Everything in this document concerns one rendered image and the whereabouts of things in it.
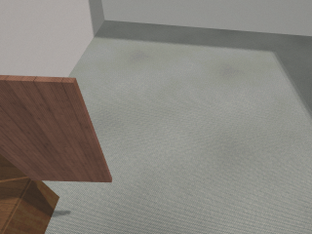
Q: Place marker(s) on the cupboard door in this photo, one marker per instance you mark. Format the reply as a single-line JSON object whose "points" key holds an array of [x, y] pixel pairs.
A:
{"points": [[46, 130]]}

